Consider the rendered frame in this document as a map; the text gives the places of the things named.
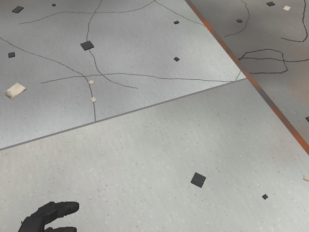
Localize robot left hand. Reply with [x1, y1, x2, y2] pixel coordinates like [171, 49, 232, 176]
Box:
[18, 201, 79, 232]

